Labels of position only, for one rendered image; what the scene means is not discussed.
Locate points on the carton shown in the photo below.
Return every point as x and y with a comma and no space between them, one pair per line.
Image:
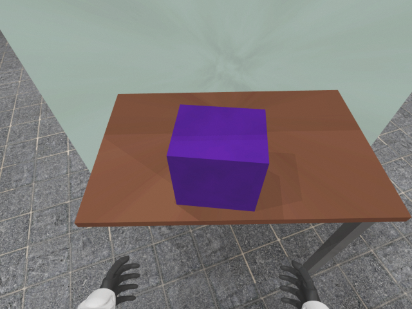
218,156

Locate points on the left robot forearm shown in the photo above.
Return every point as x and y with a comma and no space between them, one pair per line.
101,298

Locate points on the right robot hand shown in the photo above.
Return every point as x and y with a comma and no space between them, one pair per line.
307,291

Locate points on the left robot hand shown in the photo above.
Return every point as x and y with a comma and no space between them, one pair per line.
114,278

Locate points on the table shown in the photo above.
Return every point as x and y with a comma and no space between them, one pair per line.
321,168

